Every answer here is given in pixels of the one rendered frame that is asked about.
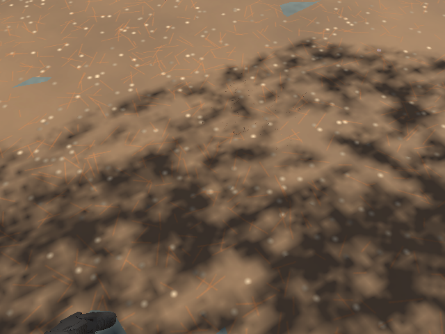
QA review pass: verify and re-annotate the robot left hand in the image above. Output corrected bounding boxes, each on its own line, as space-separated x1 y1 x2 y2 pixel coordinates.
44 312 117 334

